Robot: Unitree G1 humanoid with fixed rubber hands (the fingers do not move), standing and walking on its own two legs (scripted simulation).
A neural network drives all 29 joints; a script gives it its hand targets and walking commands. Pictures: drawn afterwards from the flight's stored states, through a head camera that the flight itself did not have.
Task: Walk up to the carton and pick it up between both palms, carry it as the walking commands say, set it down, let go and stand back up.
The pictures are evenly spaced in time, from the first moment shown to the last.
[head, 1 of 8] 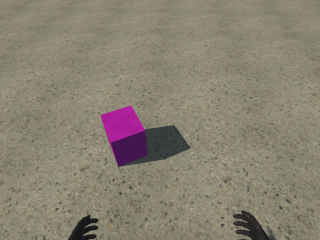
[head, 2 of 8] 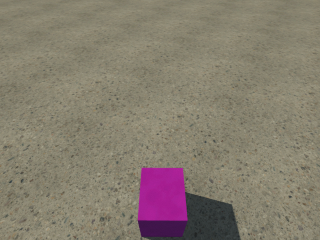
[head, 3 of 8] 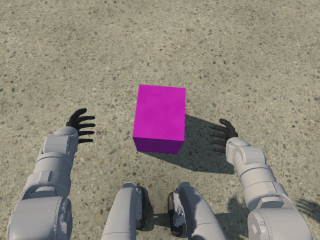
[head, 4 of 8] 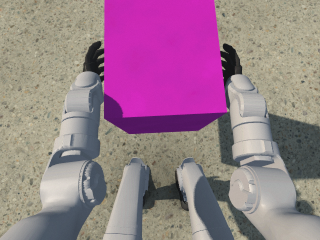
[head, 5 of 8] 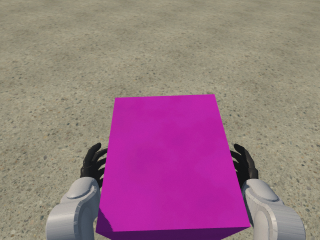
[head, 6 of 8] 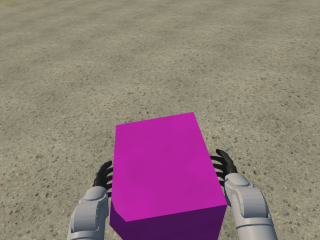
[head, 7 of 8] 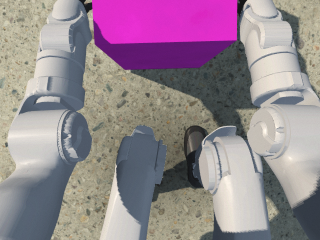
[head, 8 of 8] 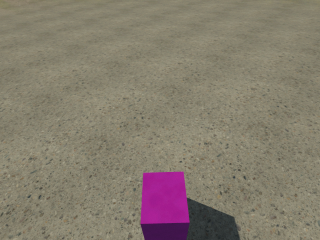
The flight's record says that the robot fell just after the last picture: no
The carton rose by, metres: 0.66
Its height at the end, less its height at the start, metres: +0.00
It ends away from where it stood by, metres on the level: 2.14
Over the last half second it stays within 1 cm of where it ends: yes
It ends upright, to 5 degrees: yes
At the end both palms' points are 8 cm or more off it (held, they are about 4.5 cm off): yes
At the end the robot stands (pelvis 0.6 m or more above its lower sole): yes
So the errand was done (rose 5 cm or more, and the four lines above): yes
